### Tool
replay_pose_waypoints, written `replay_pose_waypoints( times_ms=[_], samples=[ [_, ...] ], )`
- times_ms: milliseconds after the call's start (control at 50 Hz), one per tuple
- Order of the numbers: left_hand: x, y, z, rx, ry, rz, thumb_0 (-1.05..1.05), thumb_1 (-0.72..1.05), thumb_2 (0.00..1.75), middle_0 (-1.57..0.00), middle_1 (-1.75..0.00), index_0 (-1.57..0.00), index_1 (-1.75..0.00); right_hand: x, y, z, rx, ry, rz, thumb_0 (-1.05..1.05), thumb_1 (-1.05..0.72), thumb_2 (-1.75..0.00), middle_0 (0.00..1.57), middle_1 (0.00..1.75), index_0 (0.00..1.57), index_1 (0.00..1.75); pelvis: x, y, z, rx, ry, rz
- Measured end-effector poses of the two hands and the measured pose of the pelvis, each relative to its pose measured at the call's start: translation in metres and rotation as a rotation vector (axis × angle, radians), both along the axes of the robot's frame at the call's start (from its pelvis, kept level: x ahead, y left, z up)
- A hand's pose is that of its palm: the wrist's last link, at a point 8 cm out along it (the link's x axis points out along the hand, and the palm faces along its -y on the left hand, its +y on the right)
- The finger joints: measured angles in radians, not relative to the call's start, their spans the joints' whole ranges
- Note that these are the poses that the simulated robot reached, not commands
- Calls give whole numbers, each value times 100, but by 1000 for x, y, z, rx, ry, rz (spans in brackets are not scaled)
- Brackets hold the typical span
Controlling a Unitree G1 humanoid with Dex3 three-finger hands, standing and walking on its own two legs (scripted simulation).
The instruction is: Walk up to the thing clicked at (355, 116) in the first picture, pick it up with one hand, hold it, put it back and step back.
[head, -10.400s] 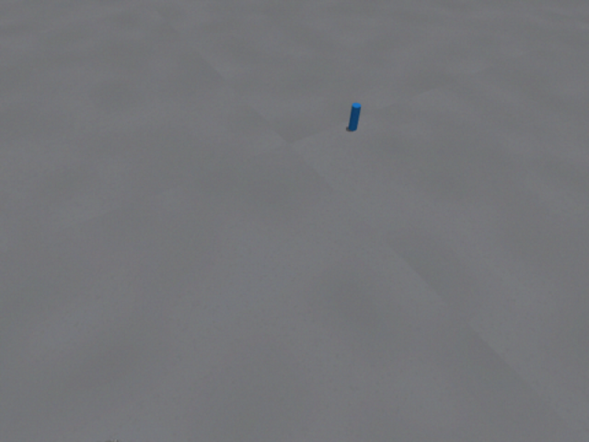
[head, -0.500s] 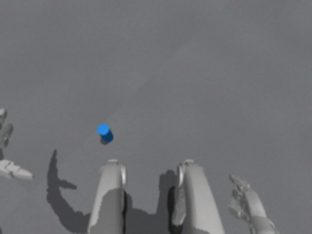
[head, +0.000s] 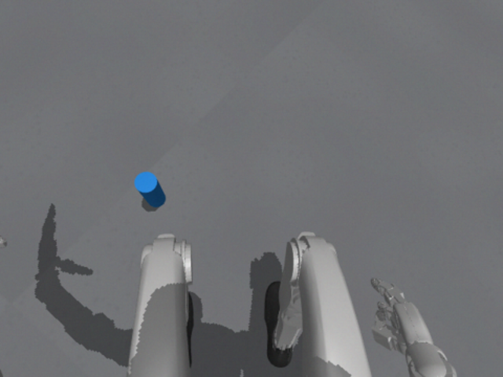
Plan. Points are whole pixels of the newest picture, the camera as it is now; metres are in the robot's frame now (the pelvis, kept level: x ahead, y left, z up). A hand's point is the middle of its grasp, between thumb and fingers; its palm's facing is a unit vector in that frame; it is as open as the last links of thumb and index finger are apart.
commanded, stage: go down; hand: left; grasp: from the side
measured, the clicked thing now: (151, 191) +0.46 +0.22 -0.36
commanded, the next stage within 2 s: approach in 0.94 s
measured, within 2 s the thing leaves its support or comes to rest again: neither
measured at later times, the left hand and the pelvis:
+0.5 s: hand out of the picture +0.37 +0.39 -0.05, palm faces +0.12 -0.98 -0.13, open 17.3 cm; pelvis -0.01 +0.01 -0.04, yaw -1 degrees
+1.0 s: hand out of the picture +0.38 +0.40 -0.06, palm faces +0.12 -0.99 -0.11, open 17.4 cm; pelvis -0.01 +0.00 -0.07, yaw -2 degrees
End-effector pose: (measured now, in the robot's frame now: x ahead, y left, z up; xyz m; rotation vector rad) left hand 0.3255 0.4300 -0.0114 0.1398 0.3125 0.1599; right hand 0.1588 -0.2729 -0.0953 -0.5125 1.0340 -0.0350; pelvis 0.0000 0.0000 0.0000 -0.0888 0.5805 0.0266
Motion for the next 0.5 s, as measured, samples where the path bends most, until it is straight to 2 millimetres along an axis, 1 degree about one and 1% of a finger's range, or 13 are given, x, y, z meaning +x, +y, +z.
replay_pose_waypoints(
  times_ms=[200,500],
  samples=[
    [10,7,-13,-12,-46,-18,-1,-49,9,-5,-8,-4,-8,-7,2,-19,-12,8,10,1,-92,-91,20,30,21,30,-5,2,-22,-11,-7,-5],
    [18,14,-24,-22,-88,-27,-1,-51,9,-5,-8,-4,-8,-21,4,-36,-16,33,16,1,-93,-91,20,30,21,30,-9,5,-42,-18,-18,-4]
  ],
)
